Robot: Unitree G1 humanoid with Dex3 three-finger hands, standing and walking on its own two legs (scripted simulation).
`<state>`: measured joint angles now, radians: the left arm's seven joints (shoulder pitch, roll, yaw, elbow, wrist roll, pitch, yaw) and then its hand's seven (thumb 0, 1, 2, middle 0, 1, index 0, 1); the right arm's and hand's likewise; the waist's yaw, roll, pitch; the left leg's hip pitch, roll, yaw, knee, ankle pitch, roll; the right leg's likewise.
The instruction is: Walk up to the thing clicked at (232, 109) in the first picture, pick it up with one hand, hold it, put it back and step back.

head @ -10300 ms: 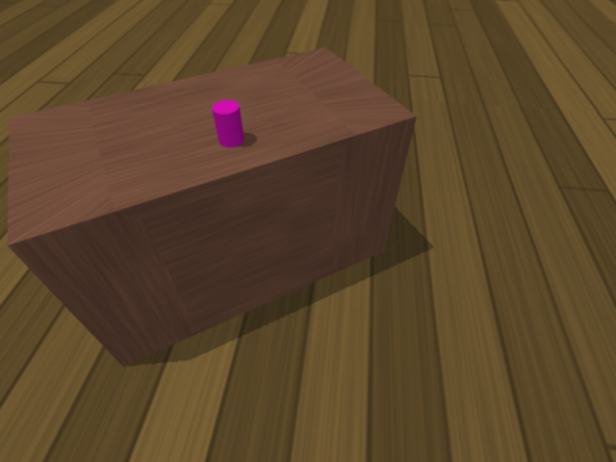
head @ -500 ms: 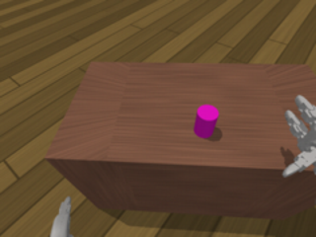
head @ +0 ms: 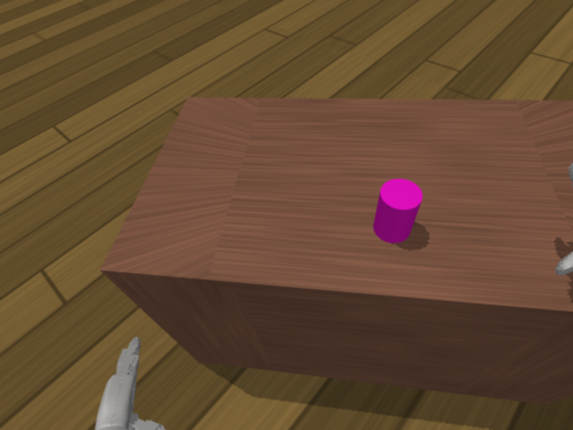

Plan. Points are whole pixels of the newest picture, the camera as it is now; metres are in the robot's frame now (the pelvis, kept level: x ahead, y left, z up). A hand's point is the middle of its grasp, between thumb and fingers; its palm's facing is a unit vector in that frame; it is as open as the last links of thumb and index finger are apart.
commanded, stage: go down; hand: right
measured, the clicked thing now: (396, 212) +0.50 -0.13 -0.04
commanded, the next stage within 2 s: approach in 1.34 s
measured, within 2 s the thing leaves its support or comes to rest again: neither
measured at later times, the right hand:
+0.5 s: hand out of the picture +0.43 -0.32 +0.10, palm faces +0.04 +1.00 +0.01, open 17.7 cm
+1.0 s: hand out of the picture +0.44 -0.32 +0.10, palm faces +0.04 +1.00 +0.00, open 17.7 cm
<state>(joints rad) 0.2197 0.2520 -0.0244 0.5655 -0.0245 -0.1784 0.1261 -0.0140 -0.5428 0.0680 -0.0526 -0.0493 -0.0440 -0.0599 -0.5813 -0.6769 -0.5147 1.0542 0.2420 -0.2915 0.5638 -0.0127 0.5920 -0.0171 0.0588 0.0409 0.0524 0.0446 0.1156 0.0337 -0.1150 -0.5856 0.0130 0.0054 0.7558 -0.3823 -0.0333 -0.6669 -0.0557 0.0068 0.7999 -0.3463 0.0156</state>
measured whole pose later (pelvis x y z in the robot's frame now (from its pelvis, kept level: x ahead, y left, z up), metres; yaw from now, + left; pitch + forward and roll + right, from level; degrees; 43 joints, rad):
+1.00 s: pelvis +0.00 -0.01 -0.02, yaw +1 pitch +17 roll +3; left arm 0.27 0.25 -0.06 0.40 -0.01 -0.14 0.08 -0.01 -0.55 0.07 -0.05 -0.04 -0.04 -0.06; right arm -0.75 -0.80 -0.54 1.16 0.17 -0.25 0.57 -0.01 0.61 -0.02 0.06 0.04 0.05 0.05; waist 0.16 0.02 -0.14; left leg -0.74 0.00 0.01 0.86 -0.42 -0.04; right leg -0.84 -0.07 0.02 0.94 -0.40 0.01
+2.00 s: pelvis -0.02 +0.00 -0.06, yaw +2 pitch +22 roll +4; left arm 0.36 0.24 0.01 0.11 0.05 -0.13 0.01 -0.01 -0.54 0.05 -0.05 -0.05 -0.05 -0.05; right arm -0.70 -0.52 -0.48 1.11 0.11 -0.44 0.34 -0.01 0.61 -0.01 0.04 0.04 0.05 0.04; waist 0.25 0.05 -0.14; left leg -0.98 -0.02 0.00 1.07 -0.48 -0.04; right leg -1.06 -0.09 0.03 1.14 -0.46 0.02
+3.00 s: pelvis -0.02 +0.00 -0.07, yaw +2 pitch +23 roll +3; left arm 0.39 0.24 0.08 -0.03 0.06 -0.02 -0.04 -0.01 -0.53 0.06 -0.04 -0.05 -0.04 -0.05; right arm -0.81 -0.39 -0.40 1.05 0.00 -0.43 0.06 -0.01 0.55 -0.13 0.55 0.33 0.54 0.34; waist 0.25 0.00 -0.13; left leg -1.04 -0.02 0.00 1.15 -0.51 -0.03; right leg -1.11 -0.09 0.02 1.19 -0.48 0.02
